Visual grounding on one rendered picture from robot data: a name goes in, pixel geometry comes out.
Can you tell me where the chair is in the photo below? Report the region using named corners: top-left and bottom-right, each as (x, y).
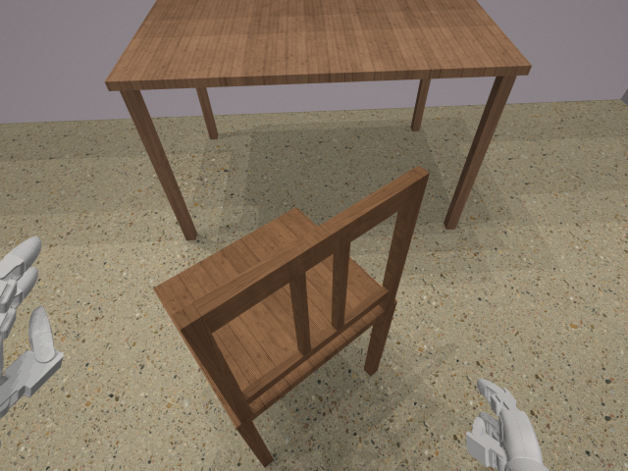
top-left (153, 166), bottom-right (430, 468)

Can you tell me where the robot left hand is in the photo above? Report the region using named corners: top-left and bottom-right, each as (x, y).
top-left (0, 236), bottom-right (64, 418)

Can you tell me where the table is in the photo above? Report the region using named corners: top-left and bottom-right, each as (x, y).
top-left (104, 0), bottom-right (532, 240)

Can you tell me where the robot right hand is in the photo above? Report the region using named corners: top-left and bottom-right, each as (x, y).
top-left (466, 378), bottom-right (544, 471)

